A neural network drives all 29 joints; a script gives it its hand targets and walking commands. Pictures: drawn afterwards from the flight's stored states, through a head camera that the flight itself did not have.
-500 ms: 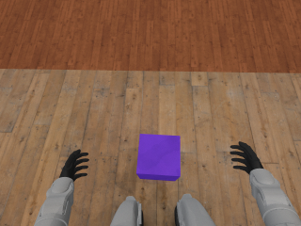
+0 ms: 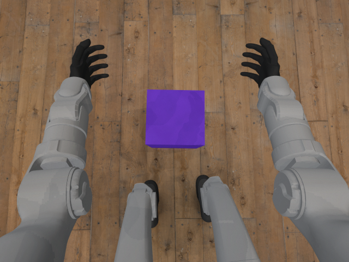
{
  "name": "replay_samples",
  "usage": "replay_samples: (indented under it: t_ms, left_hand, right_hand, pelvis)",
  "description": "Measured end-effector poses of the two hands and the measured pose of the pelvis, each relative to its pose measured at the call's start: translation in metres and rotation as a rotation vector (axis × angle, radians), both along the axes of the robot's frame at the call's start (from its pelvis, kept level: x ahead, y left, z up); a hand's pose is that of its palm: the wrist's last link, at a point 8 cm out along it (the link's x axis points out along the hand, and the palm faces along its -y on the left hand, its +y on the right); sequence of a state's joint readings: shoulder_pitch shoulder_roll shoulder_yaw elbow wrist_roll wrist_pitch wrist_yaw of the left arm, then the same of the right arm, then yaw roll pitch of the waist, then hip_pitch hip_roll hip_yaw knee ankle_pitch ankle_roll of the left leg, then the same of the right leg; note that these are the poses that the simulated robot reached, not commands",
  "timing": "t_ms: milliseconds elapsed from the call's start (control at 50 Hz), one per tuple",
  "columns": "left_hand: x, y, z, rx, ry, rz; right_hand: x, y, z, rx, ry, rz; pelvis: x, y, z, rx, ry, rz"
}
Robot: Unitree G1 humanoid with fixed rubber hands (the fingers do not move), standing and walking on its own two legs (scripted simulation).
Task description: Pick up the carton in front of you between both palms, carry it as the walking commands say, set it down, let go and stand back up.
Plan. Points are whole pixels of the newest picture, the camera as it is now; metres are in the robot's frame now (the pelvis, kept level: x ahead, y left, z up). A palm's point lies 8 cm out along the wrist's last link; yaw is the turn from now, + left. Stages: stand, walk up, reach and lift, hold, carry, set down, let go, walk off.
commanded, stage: reach and lift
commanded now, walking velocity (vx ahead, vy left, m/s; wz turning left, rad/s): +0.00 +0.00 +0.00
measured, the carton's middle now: (174, 122) +0.47 -0.02 -0.52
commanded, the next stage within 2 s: none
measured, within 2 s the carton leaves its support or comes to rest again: leaves its support in 1.68 s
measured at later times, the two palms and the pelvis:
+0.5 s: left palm (114, 111) +0.49 +0.18 -0.31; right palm (237, 111) +0.45 -0.21 -0.30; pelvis +0.00 +0.01 -0.15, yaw -2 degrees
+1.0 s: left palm (127, 120) +0.49 +0.17 -0.46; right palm (225, 117) +0.46 -0.21 -0.44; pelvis -0.03 +0.00 -0.27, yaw -2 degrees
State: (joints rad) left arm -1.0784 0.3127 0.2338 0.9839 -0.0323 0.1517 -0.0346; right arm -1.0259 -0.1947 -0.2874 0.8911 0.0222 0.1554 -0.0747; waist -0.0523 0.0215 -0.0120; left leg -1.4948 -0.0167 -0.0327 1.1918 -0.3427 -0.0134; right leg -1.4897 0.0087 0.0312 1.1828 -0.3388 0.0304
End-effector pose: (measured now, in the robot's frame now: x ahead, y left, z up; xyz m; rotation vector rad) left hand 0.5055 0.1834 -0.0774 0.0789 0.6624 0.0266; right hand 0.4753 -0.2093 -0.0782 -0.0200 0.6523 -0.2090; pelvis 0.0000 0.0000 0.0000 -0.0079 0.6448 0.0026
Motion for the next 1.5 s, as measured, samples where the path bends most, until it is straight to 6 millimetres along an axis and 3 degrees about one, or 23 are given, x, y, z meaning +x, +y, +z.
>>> replay_samples:
  t_ms: [100,220,340,500,700,880,960,1020,1220,1360,1440,1500]
  left_hand:
    - [0.015,-0.013,-0.029,-0.007,-0.011,-0.023]
    - [0.008,-0.015,-0.084,0.003,0.007,0.001]
    - [-0.003,-0.011,-0.152,0.018,0.038,0.011]
    - [-0.016,-0.003,-0.236,0.028,0.033,0.018]
    - [-0.016,-0.01,-0.308,0.025,0.039,0.02]
    - [-0.011,-0.015,-0.366,0.022,0.071,0.039]
    - [-0.019,-0.017,-0.383,0.01,0.085,0.036]
    - [-0.019,-0.013,-0.382,0.028,0.078,0.028]
    - [-0.018,-0.024,-0.368,0.017,0.083,0.018]
    - [-0.015,-0.038,-0.367,0.002,0.075,0.004]
    - [-0.013,-0.052,-0.369,-0.021,0.071,-0.015]
    - [-0.013,-0.055,-0.368,-0.018,0.076,0.013]
  right_hand:
    - [0.001,0.009,-0.03,0.005,-0.001,-0.014]
    - [-0.016,0.008,-0.084,0.006,0.034,-0.029]
    - [-0.023,0.0,-0.145,-0.01,0.065,-0.029]
    - [-0.024,-0.003,-0.224,-0.016,0.054,-0.022]
    - [-0.021,0.006,-0.305,0.005,0.07,-0.026]
    - [-0.013,0.012,-0.364,0.012,0.102,-0.001]
    - [-0.015,0.001,-0.369,-0.023,0.106,-0.004]
    - [-0.016,-0.001,-0.366,-0.012,0.087,-0.012]
    - [-0.024,0.014,-0.365,0.02,0.101,0.001]
    - [-0.016,0.02,-0.364,0.016,0.091,0.023]
    - [-0.011,0.033,-0.361,0.022,0.081,0.059]
    - [-0.01,0.038,-0.361,0.029,0.089,0.008]
  pelvis:
    - [0.008,0.0,-0.009,-0.008,0.087,0.004]
    - [0.018,0.002,-0.034,-0.015,0.179,0.004]
    - [0.016,0.005,-0.079,-0.024,0.229,0.003]
    - [-0.003,0.007,-0.151,-0.026,0.22,-0.004]
    - [-0.031,0.004,-0.222,-0.019,0.123,-0.002]
    - [-0.035,0.0,-0.262,-0.013,0.048,-0.012]
    - [-0.031,-0.002,-0.269,-0.011,0.024,-0.015]
    - [-0.028,-0.002,-0.272,-0.013,0.025,-0.021]
    - [-0.03,0.002,-0.269,-0.012,0.024,-0.021]
    - [-0.031,0.002,-0.267,-0.011,0.029,-0.02]
    - [-0.031,0.002,-0.266,-0.012,0.034,-0.021]
    - [-0.03,0.002,-0.265,-0.013,0.04,-0.022]
